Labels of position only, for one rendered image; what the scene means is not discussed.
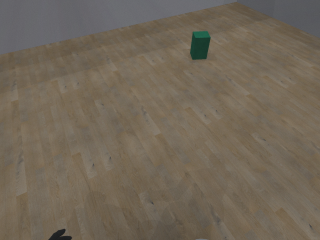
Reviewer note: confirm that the left robot hand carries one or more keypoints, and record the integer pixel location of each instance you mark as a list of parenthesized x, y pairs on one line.
[(58, 235)]

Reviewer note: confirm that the carton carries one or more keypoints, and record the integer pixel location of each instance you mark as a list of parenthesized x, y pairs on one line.
[(199, 45)]

